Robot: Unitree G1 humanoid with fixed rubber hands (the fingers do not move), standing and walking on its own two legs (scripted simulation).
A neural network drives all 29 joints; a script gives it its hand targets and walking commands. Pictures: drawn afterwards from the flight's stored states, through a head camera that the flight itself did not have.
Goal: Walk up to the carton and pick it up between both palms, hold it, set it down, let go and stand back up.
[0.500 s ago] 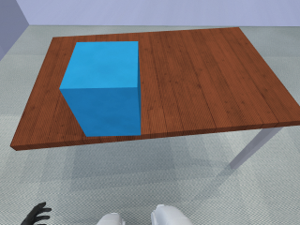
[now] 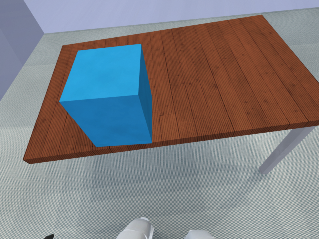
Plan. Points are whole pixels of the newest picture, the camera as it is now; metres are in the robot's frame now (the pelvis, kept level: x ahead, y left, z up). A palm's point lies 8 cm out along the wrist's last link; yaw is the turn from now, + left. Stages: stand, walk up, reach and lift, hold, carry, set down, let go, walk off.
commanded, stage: walk up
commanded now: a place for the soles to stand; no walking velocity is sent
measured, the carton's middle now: (116, 99) +0.51 +0.16 +0.00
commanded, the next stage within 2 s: none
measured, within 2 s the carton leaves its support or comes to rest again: neither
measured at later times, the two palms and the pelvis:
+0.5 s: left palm out of the picture +0.07 +0.42 -0.13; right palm out of the picture +0.08 -0.22 -0.08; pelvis +0.01 +0.11 +0.00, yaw +2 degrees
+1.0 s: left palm out of the picture +0.08 +0.40 -0.09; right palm out of the picture +0.12 -0.23 -0.11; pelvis +0.01 +0.08 +0.00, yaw +3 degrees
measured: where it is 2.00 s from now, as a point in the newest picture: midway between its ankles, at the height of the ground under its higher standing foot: outside the picture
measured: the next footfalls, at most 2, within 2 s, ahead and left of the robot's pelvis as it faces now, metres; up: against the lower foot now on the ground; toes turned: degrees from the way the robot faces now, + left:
left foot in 0.20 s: +0.06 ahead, +0.25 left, +0.00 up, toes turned +3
right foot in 0.70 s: +0.05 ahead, -0.06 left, +0.00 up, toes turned +6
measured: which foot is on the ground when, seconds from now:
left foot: up 0.00-0.18, down 0.20-1.00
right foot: down 0.00-0.22, up 0.24-0.68, down 0.70-1.00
